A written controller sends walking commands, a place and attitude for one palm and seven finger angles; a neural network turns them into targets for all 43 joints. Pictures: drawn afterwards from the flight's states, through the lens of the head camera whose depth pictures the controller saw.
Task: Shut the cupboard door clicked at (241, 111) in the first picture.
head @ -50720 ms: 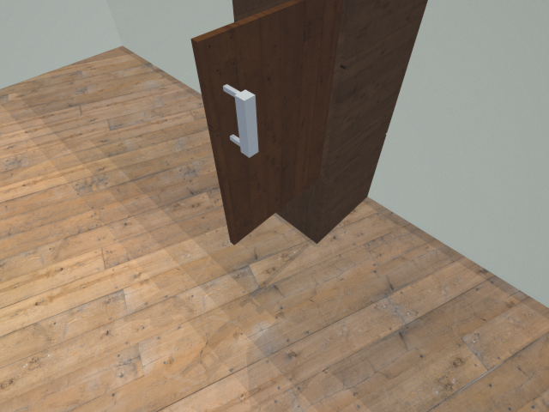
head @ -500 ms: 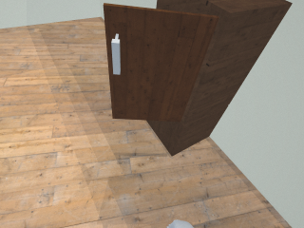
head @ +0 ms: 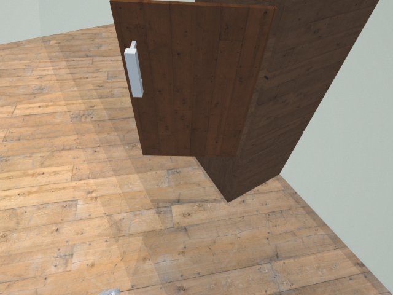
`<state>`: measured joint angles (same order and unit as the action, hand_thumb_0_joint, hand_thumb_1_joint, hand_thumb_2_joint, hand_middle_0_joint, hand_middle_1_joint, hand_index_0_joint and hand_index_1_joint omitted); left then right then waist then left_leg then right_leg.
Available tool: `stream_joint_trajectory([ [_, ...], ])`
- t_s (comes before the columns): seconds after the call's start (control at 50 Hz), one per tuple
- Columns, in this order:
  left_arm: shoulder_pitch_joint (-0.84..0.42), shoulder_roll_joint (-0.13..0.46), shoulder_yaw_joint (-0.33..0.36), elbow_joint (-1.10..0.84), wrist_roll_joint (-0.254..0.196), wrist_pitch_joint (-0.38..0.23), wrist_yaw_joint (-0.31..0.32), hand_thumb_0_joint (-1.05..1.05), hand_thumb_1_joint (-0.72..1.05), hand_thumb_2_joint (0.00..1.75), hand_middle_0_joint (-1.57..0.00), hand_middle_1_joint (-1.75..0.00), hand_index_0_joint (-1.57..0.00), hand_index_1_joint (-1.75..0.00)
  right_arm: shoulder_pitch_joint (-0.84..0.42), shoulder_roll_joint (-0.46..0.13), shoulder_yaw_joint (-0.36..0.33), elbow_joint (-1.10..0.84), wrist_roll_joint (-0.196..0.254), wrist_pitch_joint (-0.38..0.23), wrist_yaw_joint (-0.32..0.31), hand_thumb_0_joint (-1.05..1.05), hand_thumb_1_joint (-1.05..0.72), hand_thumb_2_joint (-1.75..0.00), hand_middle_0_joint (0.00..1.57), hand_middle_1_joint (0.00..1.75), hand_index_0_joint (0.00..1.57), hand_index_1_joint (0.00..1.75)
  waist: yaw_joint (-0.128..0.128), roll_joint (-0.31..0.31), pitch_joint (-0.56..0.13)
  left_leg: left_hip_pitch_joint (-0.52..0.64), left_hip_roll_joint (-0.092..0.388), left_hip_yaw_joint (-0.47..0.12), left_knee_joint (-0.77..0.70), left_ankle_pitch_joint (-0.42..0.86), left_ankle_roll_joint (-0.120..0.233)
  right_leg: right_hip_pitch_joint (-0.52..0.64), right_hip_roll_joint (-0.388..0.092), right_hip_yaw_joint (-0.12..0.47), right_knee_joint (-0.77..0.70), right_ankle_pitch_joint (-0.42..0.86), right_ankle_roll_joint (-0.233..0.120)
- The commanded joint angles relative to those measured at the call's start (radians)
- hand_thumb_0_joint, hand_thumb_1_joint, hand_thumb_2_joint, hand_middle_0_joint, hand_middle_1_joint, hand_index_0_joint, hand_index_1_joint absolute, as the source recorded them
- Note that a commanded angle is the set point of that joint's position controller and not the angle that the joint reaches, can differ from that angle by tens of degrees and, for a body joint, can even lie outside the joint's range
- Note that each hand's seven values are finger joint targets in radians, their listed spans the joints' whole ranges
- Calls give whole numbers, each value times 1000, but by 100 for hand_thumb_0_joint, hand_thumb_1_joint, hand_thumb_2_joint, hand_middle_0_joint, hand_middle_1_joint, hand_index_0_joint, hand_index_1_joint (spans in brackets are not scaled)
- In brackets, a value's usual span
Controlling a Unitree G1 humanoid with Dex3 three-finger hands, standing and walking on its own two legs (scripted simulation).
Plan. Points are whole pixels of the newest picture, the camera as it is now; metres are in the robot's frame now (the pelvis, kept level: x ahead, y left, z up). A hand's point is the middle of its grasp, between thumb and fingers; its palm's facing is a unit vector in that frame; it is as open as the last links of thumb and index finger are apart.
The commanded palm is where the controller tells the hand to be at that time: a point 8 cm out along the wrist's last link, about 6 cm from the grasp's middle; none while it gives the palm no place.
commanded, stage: come to a stop and stand still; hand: left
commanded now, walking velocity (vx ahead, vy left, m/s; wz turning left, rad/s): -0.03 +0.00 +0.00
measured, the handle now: (136, 69) +0.65 +0.19 +0.10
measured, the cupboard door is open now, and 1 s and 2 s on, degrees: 60 60 60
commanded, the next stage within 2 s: look again from close up in 0.02 s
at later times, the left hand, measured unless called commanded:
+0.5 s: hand out of the picture -0.02 +0.18 -0.17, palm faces +0.01 -0.99 -0.17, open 7.4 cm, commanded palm none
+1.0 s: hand (123, 247) +0.20 +0.14 +0.02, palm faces +0.07 -1.00 +0.01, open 6.8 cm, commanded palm +0.10 +0.21 -0.04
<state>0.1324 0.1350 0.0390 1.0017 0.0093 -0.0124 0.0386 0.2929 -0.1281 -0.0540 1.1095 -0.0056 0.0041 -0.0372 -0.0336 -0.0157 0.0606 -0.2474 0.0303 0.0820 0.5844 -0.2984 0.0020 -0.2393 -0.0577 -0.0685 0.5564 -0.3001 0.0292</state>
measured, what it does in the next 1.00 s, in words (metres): stands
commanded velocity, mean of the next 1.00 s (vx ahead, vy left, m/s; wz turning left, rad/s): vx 0.00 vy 0.00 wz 0.00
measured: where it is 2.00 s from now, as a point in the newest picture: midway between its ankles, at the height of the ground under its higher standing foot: outside the picture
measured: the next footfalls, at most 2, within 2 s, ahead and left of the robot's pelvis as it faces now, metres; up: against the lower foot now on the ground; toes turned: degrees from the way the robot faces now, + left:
none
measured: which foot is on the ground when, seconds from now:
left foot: down 0.00-1.00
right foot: down 0.00-1.00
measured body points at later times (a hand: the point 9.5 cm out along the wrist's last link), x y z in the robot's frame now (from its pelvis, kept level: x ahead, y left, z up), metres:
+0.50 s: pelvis -0.01 +0.01 +0.01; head +0.01 +0.02 +0.46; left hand -0.02 +0.23 -0.15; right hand +0.04 -0.22 -0.14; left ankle -0.01 +0.10 -0.73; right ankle +0.00 -0.14 -0.73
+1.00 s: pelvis -0.03 -0.01 -0.02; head -0.02 -0.01 +0.43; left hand +0.19 +0.20 +0.02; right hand +0.10 -0.26 -0.11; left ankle -0.01 +0.10 -0.73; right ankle +0.00 -0.14 -0.73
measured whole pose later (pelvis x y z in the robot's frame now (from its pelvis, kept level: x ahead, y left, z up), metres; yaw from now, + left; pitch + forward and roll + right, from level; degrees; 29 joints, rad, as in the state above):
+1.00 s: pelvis -0.03 -0.01 -0.02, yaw +1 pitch +5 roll +1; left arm 0.35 0.12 0.05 0.12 -0.19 -0.37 -0.06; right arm 0.29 -0.23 -0.04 0.74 0.01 -0.34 0.00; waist -0.06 0.01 -0.09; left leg -0.47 0.01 0.08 0.74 -0.35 0.02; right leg -0.49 -0.09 -0.05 0.76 -0.35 0.02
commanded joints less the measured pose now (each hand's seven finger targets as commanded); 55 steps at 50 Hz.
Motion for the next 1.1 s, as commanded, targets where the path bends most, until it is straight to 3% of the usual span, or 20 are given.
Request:
stream_joint_trajectory([
  [0.0, 58, 108, 34, -58, 11, 29, 10, 0, 90, 90, -20, -30, -20, -30, 83, -114, -20, -43, -11, 1, 6, 0, -90, -90, 20, 30, 20, 30, 28, 150, 8, 6, 153, -127, -183, 435, 43, -37, -45, 32, -12, 177, -39],
  [0.04, 96, 96, 24, -45, 11, 31, 5, 0, 90, 90, -20, -30, -20, -30, 10, -136, -19, -71, -9, -3, 5, 0, -90, -90, 20, 30, 20, 30, 49, 147, -5, -2, 164, -141, -208, 451, 75, 8, -21, 21, -2, 109, -25],
  [0.18, 124, 142, 9, -23, 17, 14, -2, 0, 90, 90, -20, -30, -20, -30, -57, -148, -17, -112, -5, -3, 16, 0, -90, -90, 20, 30, 20, 30, 26, -24, -87, 92, 96, -78, -167, 236, 31, 2, -79, 111, -116, 261, -40],
  [0.66, 243, 107, -20, 97, 11, -4, -1, 0, 90, 90, -20, -30, -20, -30, 20, -107, 21, 7, -2, -24, 14, 0, -90, -90, 20, 30, 20, 30, 39, 20, 11, 49, 83, -88, -300, 105, 24, 44, -69, 84, -214, 136, -32],
  [0.68, 242, 99, -20, 99, 10, -4, -1, 0, 90, 90, -20, -30, -20, -30, 29, -103, 21, 11, -4, -25, 13, 0, -90, -90, 20, 30, 20, 30, 37, 25, 10, 48, 82, -86, -301, 114, 23, 45, -69, 82, -211, 141, -32],
  [0.7, 253, 130, -38, 116, 21, -17, 38, 0, 90, 90, -20, -30, -20, -30, -47, -145, 34, -69, 3, -42, 21, 0, -90, -90, 20, 30, 20, 30, 54, 42, 17, -7, 104, -67, -100, 298, 0, 27, -96, 104, -162, 334, -42],
  [0.72, -604, 636, 299, -1568, -113, -292, 34, 0, 90, 90, -20, -30, -20, -30, 54, -352, 13, -387, 7, -225, -74, 0, -90, -90, 20, 30, 20, 30, -148, 72, -427, 339, 51, -98, -160, 400, 17, 69, 47, 3, -46, 347, -36],
  [0.74, 75, 216, -12, -1288, -128, -206, 48, 0, 90, 90, -22, -32, -22, -32, -18, -213, 67, -378, 53, -303, -79, 0, -90, -90, 20, 30, 20, 30, 19, 408, -505, 392, 28, -67, -164, 505, -11, 7, 76, -15, -13, 134, -61],
  [0.76, 58, 192, 17, -1236, -155, -147, 104, 0, 90, 90, -24, -34, -24, -34, -40, -232, 62, -301, 46, -344, -74, 0, -90, -90, 20, 30, 20, 30, 4, 309, -425, 302, 42, -103, -200, 459, -71, -26, 103, -40, 17, 76, -61],
  [0.78, 372, -104, -133, -851, -154, -7, 104, 0, 90, 90, -25, -36, -25, -36, -51, -193, 49, -254, 53, -348, -43, 0, -90, -90, 20, 30, 20, 30, 6, 211, -218, 92, 41, -125, -245, 255, -48, -108, 51, -34, 21, -11, -42],
  [0.8, 188, -87, -185, -1112, -177, -28, 101, 0, 90, 90, -27, -38, -27, -38, -24, -228, 34, -352, 65, -371, -26, 0, -90, -90, 20, 30, 20, 30, -14, 184, -91, -1, 29, -140, -223, 46, -32, -92, 41, -37, -15, 32, -45],
  [0.82, 198, -60, -162, -1106, -155, -65, 94, 0, 90, 90, -29, -40, -29, -40, -56, -230, 25, -399, 57, -397, -25, 0, -90, -90, 20, 30, 20, 30, -33, 139, -19, -66, 11, -138, -187, -53, -14, -119, 34, -40, -53, 18, -43],
  [0.84, 194, -37, -142, -1053, -141, -112, 83, 0, 90, 90, -31, -42, -31, -42, -68, -235, 20, -423, 43, -419, -18, 0, -90, -90, 20, 30, 20, 30, -47, 26, 57, -134, -13, -145, -141, -100, -4, -177, 32, -39, -62, -39, -39],
  [0.88, 406, -41, -74, -869, -149, -207, 23, 0, 90, 90, -35, -46, -35, -46, -57, -229, -6, -482, 31, -426, 9, 0, -90, -90, 20, 30, 20, 30, 6, -248, 66, -247, -33, -126, -43, -95, -11, -265, 39, -59, -19, -183, -40],
  [0.9, 509, -33, -19, -815, -172, -276, -26, 0, 90, 90, -36, -48, -36, -48, -65, -228, -24, -507, 20, -425, 21, 0, -90, -90, 20, 30, 20, 30, 45, -336, 33, -300, -37, -112, 18, -77, -17, -300, 46, -66, 30, -217, -43],
  [0.94, 626, 11, 77, -793, -235, -428, -157, 0, 90, 90, -40, -52, -40, -52, -100, -228, -45, -557, 7, -402, 46, 0, -90, -90, 20, 30, 20, 30, 95, -411, -57, -381, -48, -78, 124, -39, -29, -314, 38, -37, 109, -210, -48],
  [0.96, 660, 76, 170, -768, -258, -499, -222, 0, 90, 90, -42, -54, -42, -54, -109, -230, -59, -578, 13, -386, 58, 0, -90, -90, 20, 30, 20, 30, 131, -335, -104, -414, -55, -65, 164, -14, -38, -288, 31, -12, 163, -155, -63],
  [1.0, 570, 156, 247, -865, -279, -617, -314, 0, 90, 90, -46, -58, -46, -58, -159, -236, -65, -653, 6, -362, 67, 0, -90, -90, 20, 30, 20, 30, 143, -174, -170, -494, -67, -50, 249, -16, -33, -301, 15, 20, 273, -88, -74],
  [1.04, 526, 184, 249, -996, -264, -622, -318, 0, 90, 90, -49, -62, -49, -62, -196, -225, -56, -717, 12, -340, 67, 0, -90, -90, 20, 30, 20, 30, 163, 87, -216, -484, -75, -29, 270, -30, -18, -345, 22, 29, 337, -82, -81],
  [1.08, 425, 212, 235, -1188, -262, -608, -289, 0, 90, 90, -53, -66, -53, -66, -190, -216, -49, -756, 11, -334, 62, 0, -90, -90, 20, 30, 20, 30, 144, 228, -293, -455, -60, -46, 285, -45, -6, -379, 34, 37, 371, -83, -83],
])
